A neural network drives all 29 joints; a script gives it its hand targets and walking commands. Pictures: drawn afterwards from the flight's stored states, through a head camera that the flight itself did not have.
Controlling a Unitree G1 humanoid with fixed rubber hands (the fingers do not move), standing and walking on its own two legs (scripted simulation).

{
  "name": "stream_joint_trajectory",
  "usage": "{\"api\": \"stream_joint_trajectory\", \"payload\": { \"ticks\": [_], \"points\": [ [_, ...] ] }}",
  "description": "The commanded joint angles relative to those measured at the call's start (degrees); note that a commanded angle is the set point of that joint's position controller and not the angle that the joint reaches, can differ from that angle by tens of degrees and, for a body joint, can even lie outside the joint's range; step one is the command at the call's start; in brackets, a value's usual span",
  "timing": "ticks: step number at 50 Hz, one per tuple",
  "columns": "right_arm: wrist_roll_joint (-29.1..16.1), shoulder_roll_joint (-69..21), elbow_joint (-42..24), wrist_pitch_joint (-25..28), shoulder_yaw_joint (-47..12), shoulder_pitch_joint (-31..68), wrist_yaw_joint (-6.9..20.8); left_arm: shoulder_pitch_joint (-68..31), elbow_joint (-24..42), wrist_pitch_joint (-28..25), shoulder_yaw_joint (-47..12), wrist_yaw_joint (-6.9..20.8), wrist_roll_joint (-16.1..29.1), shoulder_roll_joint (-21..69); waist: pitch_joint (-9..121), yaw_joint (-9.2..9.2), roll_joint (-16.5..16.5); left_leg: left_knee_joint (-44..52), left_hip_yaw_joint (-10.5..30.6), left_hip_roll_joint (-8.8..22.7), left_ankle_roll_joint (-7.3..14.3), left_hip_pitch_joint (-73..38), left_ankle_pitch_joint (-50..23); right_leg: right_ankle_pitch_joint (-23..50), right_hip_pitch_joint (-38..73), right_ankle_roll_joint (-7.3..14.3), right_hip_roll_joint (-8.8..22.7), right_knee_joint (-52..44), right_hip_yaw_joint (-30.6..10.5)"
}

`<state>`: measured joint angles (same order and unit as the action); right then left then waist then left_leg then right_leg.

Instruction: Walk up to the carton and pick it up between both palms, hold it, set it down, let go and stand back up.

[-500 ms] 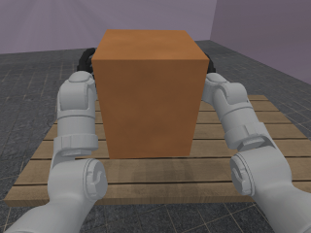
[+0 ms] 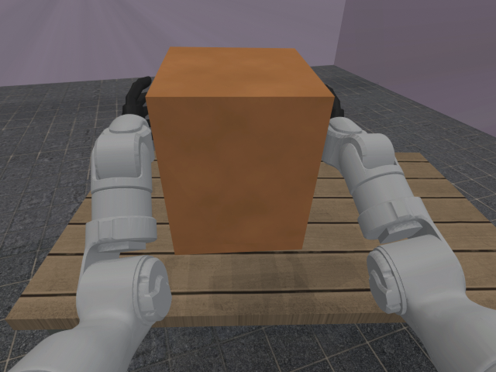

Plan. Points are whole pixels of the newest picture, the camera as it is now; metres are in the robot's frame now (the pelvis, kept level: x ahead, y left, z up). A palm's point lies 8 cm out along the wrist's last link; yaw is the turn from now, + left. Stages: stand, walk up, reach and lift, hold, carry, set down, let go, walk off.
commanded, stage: hold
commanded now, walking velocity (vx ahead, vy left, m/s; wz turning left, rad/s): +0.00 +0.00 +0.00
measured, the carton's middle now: (236, 148) +0.37 +0.00 +0.25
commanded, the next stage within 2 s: set down in 0.86 s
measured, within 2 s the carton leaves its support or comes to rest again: neither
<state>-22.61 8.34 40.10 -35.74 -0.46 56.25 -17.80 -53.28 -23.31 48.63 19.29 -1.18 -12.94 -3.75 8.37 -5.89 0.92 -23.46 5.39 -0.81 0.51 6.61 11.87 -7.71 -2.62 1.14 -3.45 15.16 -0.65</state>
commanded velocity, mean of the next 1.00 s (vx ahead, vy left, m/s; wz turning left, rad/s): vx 0.00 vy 0.00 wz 0.00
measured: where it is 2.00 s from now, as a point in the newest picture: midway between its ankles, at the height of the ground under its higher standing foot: outside the picture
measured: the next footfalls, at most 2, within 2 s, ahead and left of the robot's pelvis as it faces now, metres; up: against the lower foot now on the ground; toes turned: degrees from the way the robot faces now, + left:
none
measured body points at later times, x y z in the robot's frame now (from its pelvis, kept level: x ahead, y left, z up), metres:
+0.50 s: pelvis +0.00 +0.00 +0.00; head -0.09 +0.02 +0.44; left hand +0.39 +0.15 +0.29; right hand +0.38 -0.15 +0.28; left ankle +0.01 +0.11 -0.75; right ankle +0.01 -0.11 -0.75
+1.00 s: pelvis +0.00 +0.00 +0.00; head -0.09 +0.03 +0.44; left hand +0.40 +0.14 +0.30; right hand +0.38 -0.15 +0.29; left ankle +0.01 +0.11 -0.75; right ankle +0.01 -0.11 -0.75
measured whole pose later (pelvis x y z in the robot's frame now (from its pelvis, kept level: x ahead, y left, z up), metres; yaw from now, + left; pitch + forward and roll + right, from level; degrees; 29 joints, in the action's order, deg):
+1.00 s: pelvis +0.00 +0.00 +0.00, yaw +0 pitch -4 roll -2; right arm -20.7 7.7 41.7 -33.3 0.9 58.2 -17.3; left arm -55.8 -25.8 45.8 19.8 -1.5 -12.1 -4.8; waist 8.6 -6.3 1.0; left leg -22.9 5.2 -1.0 0.6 7.6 11.3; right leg -7.8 -4.0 1.1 -3.2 15.7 -0.8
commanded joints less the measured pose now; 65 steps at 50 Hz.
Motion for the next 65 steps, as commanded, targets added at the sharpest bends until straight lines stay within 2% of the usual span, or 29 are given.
{"api": "stream_joint_trajectory", "payload": {
  "ticks": [1,2,3,6,7,8,11,12,13,16,19,20,21,22,24,25,27,28,32,33,37,39,43,44,49,53,57,61,65],
  "points": [
    [-9.6,-40.5,-20.3,2.1,-14.1,51.6,7.1,-43.5,5.7,-4.6,-23.1,6.9,9.4,39.5,19.2,-0.05,-4.6,3.3,-1.2,-0.6,-2.5,-2.0,-11.7,8.8,6.2,-2.6,-0.6,-0.2,-0.3],
    [-9.6,-40.9,-20.2,2.1,-14.1,51.5,7.1,-44.2,6.9,-4.9,-24.1,6.7,10.1,39.9,20.2,-0.62,-4.6,3.4,-1.0,-0.4,-2.6,-2.4,-12.0,9.0,6.3,-2.6,-0.8,0.1,-0.2],
    [-9.9,-41.3,-20.6,2.2,-14.6,52.3,7.2,-44.0,6.2,-5.0,-23.3,6.5,9.9,39.6,20.0,0.3,-3.9,3.2,-1.2,-0.6,-2.3,-2.3,-12.4,9.1,6.2,-2.7,-0.8,0.0,-0.3],
    [-9.7,-40.8,-19.4,2.1,-14.2,51.6,7.2,-43.6,4.9,-5.1,-22.6,6.4,9.6,39.1,19.2,0.11,-3.3,3.2,-1.2,-0.6,-2.3,-3.0,-12.5,9.4,5.6,-2.7,-0.8,-0.3,-0.3],
    [-9.8,-41.5,-20.4,2.4,-14.8,52.6,7.3,-43.6,4.8,-5.1,-22.0,6.4,9.6,38.8,20.2,0.95,-2.5,3.2,-1.3,-0.7,-1.9,-2.8,-12.2,9.1,5.8,-2.9,-0.7,-0.3,-0.3],
    [-9.5,-41.3,-19.4,2.3,-14.4,52.2,7.3,-43.3,3.9,-5.1,-21.5,6.5,9.3,38.5,19.2,0.69,-2.3,3.5,-1.4,-0.7,-1.7,-2.6,-11.3,8.5,5.5,-2.9,-0.6,-0.5,-0.4],
    [-8.9,-40.8,-17.7,2.4,-13.5,52.0,7.4,-44.0,3.1,-5.2,-21.5,6.7,9.2,38.7,18.1,0.34,-3.0,3.9,-1.5,-0.5,-1.8,-2.0,-10.1,7.3,5.0,-2.7,-0.6,-0.8,-0.5],
    [-9.2,-41.3,-19.2,2.7,-14.1,53.0,7.3,-43.6,3.0,-5.2,-21.3,6.7,9.3,38.8,19.3,0.9,-2.5,3.6,-1.6,-0.6,-1.6,-2.1,-10.6,8.1,5.5,-2.7,-0.6,-0.6,-0.5],
    [-9.1,-40.9,-18.1,2.4,-13.7,52.5,7.2,-43.6,2.2,-5.2,-21.1,6.8,9.0,38.4,18.5,0.38,-2.6,3.7,-1.6,-0.7,-1.6,-2.3,-10.3,8.1,5.2,-2.8,-0.5,-0.8,-0.5],
    [-9.2,-40.9,-19.1,2.6,-13.8,53.3,6.9,-43.3,1.7,-5.3,-20.9,7.0,9.1,38.4,18.9,0.41,-2.7,3.4,-1.6,-0.9,-1.6,-2.3,-10.5,8.9,5.3,-2.9,-0.3,-0.9,-0.6],
    [-9.7,-41.5,-20.3,2.7,-14.5,52.7,6.7,-43.7,4.0,-5.4,-21.6,7.0,9.6,38.4,20.8,0.19,-3.0,2.6,-1.6,-1.0,-1.9,-2.9,-12.5,11.4,6.6,-3.2,-0.3,-0.3,-0.7],
    [-9.8,-40.9,-20.0,2.5,-14.2,52.1,6.6,-43.5,4.0,-5.3,-22.0,7.0,9.7,38.5,20.3,-0.45,-3.4,2.6,-1.4,-1.0,-2.1,-3.1,-12.9,11.8,6.6,-3.1,-0.4,-0.3,-0.7],
    [-9.9,-41.1,-20.3,2.4,-14.5,52.4,6.5,-42.9,3.3,-5.1,-21.3,7.1,9.4,38.2,19.7,0.13,-3.1,2.5,-1.5,-1.2,-1.9,-2.8,-12.8,11.8,6.7,-3.2,-0.3,-0.4,-0.7],
    [-9.6,-40.5,-18.9,2.1,-13.8,51.1,6.4,-43.2,3.6,-5.1,-21.6,7.2,9.2,38.1,19.0,-0.8,-3.5,2.9,-1.5,-1.1,-2.1,-2.8,-11.9,11.3,6.2,-3.3,-0.2,-0.5,-0.7],
    [-9.7,-40.1,-19.0,2.1,-13.5,50.9,6.5,-43.4,4.3,-5.0,-22.1,7.3,9.4,38.4,18.7,-0.98,-4.4,3.0,-1.4,-1.0,-2.4,-2.6,-12.1,11.0,6.0,-3.0,-0.2,-0.4,-0.6],
    [-9.9,-40.8,-20.7,2.4,-14.4,52.2,6.5,-43.2,4.4,-5.0,-21.9,7.3,9.3,38.5,19.8,-0.05,-3.8,2.6,-1.4,-1.1,-2.1,-2.5,-12.8,11.3,6.7,-3.1,-0.3,-0.3,-0.5],
    [-10.1,-40.8,-20.9,2.3,-14.3,52.0,6.4,-43.3,5.1,-5.0,-22.7,7.2,9.7,38.7,20.1,-0.51,-4.3,2.5,-1.3,-1.0,-2.4,-2.7,-13.1,11.6,6.6,-3.0,-0.4,-0.1,-0.5],
    [-10.5,-41.3,-22.0,2.4,-15.1,52.9,6.5,-43.2,5.3,-5.0,-22.5,7.1,9.8,38.5,21.0,0.25,-3.7,2.3,-1.3,-1.1,-2.1,-2.7,-13.3,11.7,7.1,-3.1,-0.4,0.0,-0.5],
    [-10.3,-41.0,-21.4,2.2,-14.8,51.5,6.5,-43.4,6.4,-5.0,-23.2,6.7,10.0,38.9,20.6,-0.53,-3.6,2.4,-1.1,-0.8,-2.4,-3.6,-14.2,12.1,6.5,-3.2,-0.6,0.1,-0.3],
    [-10.2,-41.0,-21.3,2.1,-14.8,51.7,6.6,-42.8,5.3,-4.8,-22.2,6.8,9.4,38.5,19.5,0.23,-3.0,2.6,-1.3,-0.9,-2.0,-3.0,-13.4,11.2,6.4,-3.2,-0.6,-0.2,-0.3],
    [-9.4,-40.6,-20.1,2.1,-13.6,51.3,6.8,-43.0,4.9,-4.8,-22.6,7.0,9.6,39.2,18.6,-0.6,-3.7,3.5,-1.2,-0.6,-2.2,-2.4,-11.1,9.1,5.8,-2.8,-0.5,-0.5,-0.4],
    [-9.5,-40.5,-20.7,2.3,-13.9,51.4,6.7,-42.9,5.2,-4.9,-23.2,7.1,9.9,39.6,19.4,-0.81,-4.1,3.0,-1.2,-0.6,-2.4,-2.9,-12.4,10.5,6.2,-2.8,-0.6,-0.2,-0.5],
    [-9.5,-40.6,-20.1,2.2,-13.8,52.0,6.9,-43.1,4.2,-4.9,-22.5,7.1,9.5,39.4,18.7,-0.15,-3.6,3.3,-1.2,-0.5,-2.2,-2.4,-11.7,9.2,5.9,-2.7,-0.7,-0.4,-0.3],
    [-9.1,-39.8,-20.3,3.0,-13.4,54.3,7.4,-46.8,6.5,-5.6,-23.1,7.0,11.5,38.2,19.4,-0.93,-3.8,3.5,-1.5,-1.1,-2.6,-3.1,-12.2,8.3,3.6,-2.9,-1.0,-0.4,0.5],
    [-5.2,-40.0,-18.2,7.7,-11.0,55.9,8.4,-50.0,3.8,-9.8,-21.7,6.8,11.3,37.8,22.4,-0.84,-3.8,3.0,-1.8,-1.2,-2.5,-5.8,-12.4,8.9,3.2,-3.3,-0.4,-0.4,1.3],
    [3.3,-37.7,-6.3,12.9,-4.3,51.3,9.0,-45.3,-8.7,-14.1,-12.9,9.3,4.9,32.5,13.5,-0.71,-1.3,6.6,-3.0,-1.3,-0.5,-4.6,-4.4,3.2,4.5,-3.2,1.1,-2.5,1.8],
    [9.2,-35.3,-1.5,18.8,-0.4,45.3,9.5,-39.5,-11.0,-17.0,-8.5,12.0,0.1,29.2,10.1,-1.31,-0.9,7.4,-4.7,-1.4,-0.6,-7.2,-9.0,7.3,9.0,-3.0,1.5,-3.0,2.9],
    [10.6,-34.7,-7.2,24.5,-2.3,44.7,9.6,-35.1,-8.6,-17.6,-10.9,13.5,-1.1,30.7,11.2,-1.82,-1.0,5.3,-5.6,-1.6,-1.4,-10.8,-17.0,12.7,11.6,-3.1,0.9,-2.8,4.6],
    [9.8,-36.2,-16.6,29.1,-7.3,48.6,9.7,-34.8,-3.7,-18.4,-18.6,12.7,1.2,35.7,16.5,-2.12,-2.5,2.4,-5.2,-1.6,-2.5,-14.2,-23.3,15.1,11.2,-3.0,0.3,-2.2,5.8]
  ]
}}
